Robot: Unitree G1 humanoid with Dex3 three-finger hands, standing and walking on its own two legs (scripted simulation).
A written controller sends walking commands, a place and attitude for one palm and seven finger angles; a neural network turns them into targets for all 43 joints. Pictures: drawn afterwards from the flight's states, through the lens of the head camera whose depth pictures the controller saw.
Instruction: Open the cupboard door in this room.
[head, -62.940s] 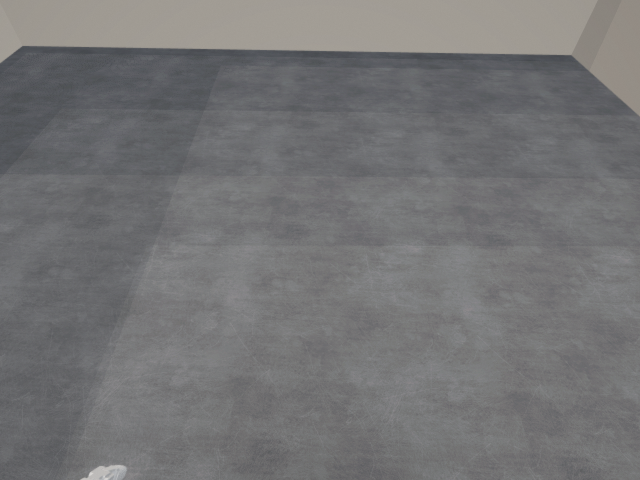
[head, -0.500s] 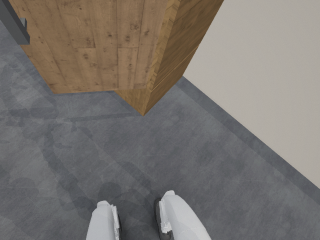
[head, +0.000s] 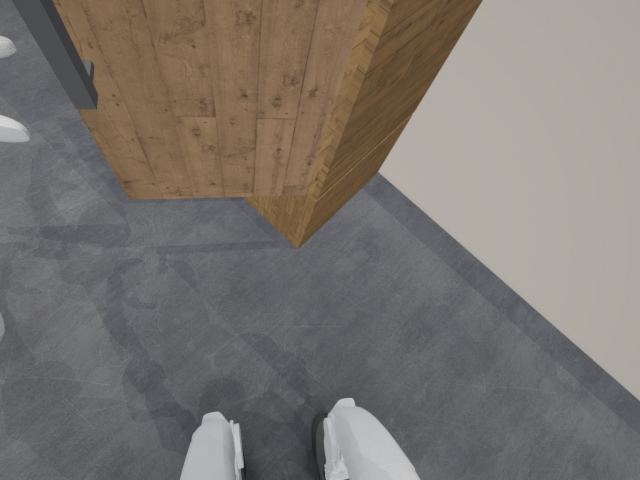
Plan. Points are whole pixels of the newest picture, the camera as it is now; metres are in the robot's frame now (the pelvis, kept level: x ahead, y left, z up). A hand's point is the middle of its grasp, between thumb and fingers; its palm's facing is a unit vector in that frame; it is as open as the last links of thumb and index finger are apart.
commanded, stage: move the hooked fingers beside the handle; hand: left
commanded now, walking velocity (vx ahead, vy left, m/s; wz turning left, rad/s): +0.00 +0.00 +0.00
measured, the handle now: (61, 34) +0.59 +0.23 +0.09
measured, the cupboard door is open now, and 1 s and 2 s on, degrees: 49 49 49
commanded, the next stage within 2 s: slide the fingers in behind the handle in 0.24 s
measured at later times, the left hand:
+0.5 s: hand out of the picture +0.53 +0.28 +0.09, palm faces +0.01 -1.00 -0.03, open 14.0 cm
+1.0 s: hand (24, 71) +0.54 +0.25 +0.09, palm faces +0.01 -1.00 -0.02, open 13.9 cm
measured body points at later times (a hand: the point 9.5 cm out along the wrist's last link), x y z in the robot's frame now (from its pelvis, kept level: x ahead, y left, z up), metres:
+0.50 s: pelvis -0.01 -0.01 -0.01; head +0.17 +0.03 +0.40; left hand +0.52 +0.34 +0.09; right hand -0.04 -0.27 -0.10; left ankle -0.01 +0.09 -0.66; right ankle +0.01 -0.15 -0.66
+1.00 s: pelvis -0.01 +0.00 +0.00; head +0.17 +0.04 +0.41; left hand +0.53 +0.31 +0.09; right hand -0.04 -0.26 -0.10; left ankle -0.01 +0.09 -0.66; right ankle +0.01 -0.15 -0.66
